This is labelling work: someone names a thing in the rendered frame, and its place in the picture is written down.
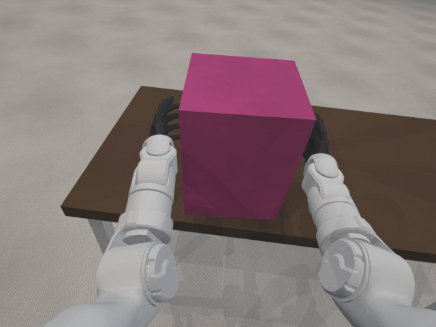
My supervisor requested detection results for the right robot upper arm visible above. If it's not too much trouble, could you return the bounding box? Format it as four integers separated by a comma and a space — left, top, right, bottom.
318, 238, 436, 327

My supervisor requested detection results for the left robot upper arm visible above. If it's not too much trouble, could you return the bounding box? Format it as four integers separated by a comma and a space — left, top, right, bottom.
42, 241, 179, 327

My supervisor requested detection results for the robot left forearm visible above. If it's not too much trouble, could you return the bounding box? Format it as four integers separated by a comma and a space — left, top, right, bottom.
95, 134, 178, 290

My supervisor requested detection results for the table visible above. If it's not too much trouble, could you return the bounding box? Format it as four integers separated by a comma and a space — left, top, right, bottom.
61, 86, 436, 311

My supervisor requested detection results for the robot right forearm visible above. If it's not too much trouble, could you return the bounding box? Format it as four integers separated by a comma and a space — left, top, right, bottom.
302, 153, 395, 256

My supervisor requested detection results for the carton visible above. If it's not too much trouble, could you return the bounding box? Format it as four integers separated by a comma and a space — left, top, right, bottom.
178, 53, 317, 220

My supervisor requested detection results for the robot right hand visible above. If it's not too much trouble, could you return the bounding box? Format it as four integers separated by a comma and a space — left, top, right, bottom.
302, 111, 329, 163

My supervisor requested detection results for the robot left hand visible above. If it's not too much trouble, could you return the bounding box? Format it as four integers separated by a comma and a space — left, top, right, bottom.
149, 96, 180, 141

